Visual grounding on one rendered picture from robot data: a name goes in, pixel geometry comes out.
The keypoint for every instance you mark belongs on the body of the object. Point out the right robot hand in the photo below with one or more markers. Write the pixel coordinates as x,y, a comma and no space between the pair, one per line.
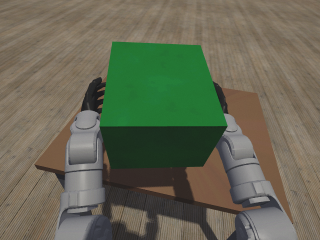
221,97

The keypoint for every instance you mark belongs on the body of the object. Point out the carton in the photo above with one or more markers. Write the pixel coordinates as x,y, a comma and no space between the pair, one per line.
160,107

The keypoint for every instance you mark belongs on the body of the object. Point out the right robot upper arm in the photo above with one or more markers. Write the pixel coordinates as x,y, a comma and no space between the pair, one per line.
268,223

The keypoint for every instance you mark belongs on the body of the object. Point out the left robot upper arm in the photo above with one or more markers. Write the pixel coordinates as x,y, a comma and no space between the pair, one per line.
88,227

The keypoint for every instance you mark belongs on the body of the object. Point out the robot right forearm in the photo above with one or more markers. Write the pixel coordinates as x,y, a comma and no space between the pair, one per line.
247,181

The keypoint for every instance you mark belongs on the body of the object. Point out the table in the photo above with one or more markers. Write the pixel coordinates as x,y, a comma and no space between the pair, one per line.
206,186

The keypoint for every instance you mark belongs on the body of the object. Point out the left robot hand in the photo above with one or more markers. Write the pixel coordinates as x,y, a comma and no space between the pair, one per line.
90,101

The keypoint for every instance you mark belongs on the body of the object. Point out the robot left forearm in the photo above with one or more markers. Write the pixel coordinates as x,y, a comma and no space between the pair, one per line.
83,183

